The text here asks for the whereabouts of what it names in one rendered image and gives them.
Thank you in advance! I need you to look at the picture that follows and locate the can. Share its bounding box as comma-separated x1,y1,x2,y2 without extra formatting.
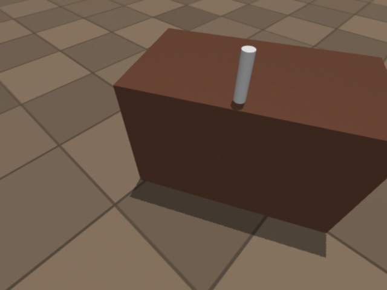
233,46,256,104

